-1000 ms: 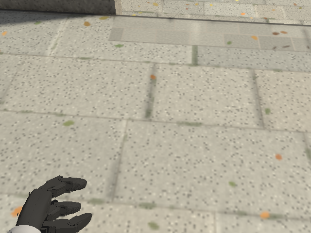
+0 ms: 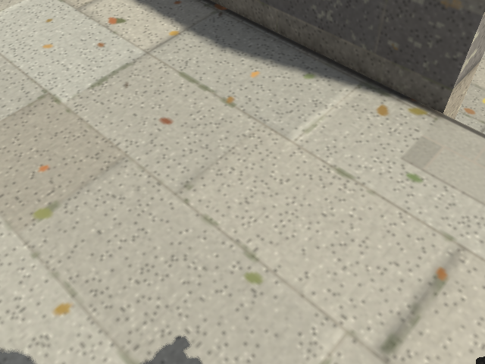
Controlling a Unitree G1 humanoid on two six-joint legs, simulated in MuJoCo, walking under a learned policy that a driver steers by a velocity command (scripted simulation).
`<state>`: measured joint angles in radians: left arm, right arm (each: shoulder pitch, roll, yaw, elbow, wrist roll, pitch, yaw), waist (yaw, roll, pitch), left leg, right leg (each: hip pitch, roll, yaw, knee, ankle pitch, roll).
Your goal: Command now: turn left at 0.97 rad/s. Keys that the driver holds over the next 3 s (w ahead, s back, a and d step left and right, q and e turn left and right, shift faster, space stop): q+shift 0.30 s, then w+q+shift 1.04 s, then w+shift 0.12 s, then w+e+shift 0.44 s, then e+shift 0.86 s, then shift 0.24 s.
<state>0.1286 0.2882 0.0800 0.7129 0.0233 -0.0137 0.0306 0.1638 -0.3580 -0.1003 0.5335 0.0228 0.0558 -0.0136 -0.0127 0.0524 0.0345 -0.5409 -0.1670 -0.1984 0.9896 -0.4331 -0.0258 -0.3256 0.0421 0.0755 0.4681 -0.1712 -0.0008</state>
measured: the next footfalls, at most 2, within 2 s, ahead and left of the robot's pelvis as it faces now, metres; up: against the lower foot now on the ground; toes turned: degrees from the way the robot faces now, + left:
left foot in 0.38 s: -0.01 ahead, +0.13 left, +0.00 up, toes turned +26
right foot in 0.80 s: +0.39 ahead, +0.14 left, +0.00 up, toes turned +49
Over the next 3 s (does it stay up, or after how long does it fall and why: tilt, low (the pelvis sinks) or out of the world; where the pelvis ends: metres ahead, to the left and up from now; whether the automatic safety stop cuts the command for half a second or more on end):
stays up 0.79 1.44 0.00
